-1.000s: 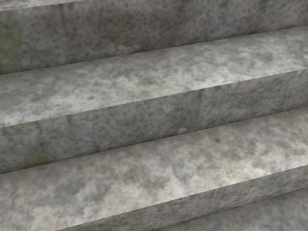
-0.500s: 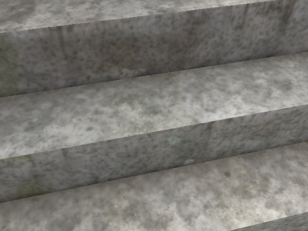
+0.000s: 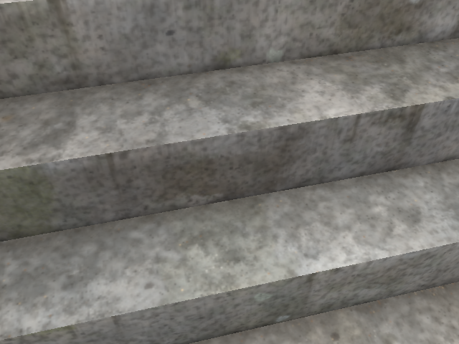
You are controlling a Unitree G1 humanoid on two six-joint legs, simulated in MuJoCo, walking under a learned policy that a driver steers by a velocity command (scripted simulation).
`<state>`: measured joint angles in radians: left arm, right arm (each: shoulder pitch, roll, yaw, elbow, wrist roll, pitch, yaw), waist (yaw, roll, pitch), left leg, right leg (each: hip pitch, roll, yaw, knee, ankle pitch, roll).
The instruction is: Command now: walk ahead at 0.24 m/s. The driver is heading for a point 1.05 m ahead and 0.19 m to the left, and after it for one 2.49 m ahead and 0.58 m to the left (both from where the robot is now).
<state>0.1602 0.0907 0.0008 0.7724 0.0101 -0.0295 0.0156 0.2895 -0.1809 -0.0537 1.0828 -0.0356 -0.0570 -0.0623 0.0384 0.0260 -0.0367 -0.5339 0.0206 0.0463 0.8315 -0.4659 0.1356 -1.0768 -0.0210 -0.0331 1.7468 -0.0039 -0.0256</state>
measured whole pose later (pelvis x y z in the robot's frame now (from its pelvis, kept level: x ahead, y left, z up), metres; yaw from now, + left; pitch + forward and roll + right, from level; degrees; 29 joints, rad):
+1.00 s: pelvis +0.14 -0.05 +0.01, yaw +0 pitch +2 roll +1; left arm 0.27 0.23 0.04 0.90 0.03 -0.07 0.01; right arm 0.36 -0.18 -0.04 0.86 -0.03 -0.07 -0.04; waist -0.09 -0.08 -0.05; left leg -0.27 -0.07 0.11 0.65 -0.45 0.14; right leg -0.67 0.11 0.06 1.64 -0.32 -0.15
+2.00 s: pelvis +0.57 -0.03 +0.43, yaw +2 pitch +6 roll +1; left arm 0.03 0.06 -0.05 0.63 0.03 -0.03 -0.04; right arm 0.49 -0.16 -0.01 1.12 -0.10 -0.07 0.03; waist -0.02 -0.02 -0.12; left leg -0.33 -0.05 0.09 0.61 -0.37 0.09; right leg -1.35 0.05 0.13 2.11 -0.10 -0.22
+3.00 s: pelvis +1.05 +0.01 +0.85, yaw +31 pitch +7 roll +1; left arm 0.04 0.20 -0.01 0.65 0.03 -0.06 -0.03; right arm 0.35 -0.17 0.01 1.01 -0.09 -0.03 0.06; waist -0.02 -0.01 -0.17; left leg -0.46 -0.14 -0.10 0.67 -0.32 0.07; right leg -1.29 0.08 0.16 2.22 -0.42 -0.10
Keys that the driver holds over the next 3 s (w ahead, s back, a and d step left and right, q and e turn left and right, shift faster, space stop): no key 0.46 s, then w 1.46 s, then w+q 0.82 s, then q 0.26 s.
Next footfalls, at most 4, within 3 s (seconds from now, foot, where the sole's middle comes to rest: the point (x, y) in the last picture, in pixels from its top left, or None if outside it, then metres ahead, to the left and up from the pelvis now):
0.16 right None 0.09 -0.12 -0.75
0.48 left None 0.08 0.03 -0.74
0.94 left None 0.13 0.01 -0.75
1.26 right None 0.40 -0.14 -0.53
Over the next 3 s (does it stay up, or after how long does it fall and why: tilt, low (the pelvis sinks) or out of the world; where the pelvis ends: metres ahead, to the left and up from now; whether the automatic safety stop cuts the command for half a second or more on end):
stays up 1.05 0.01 0.85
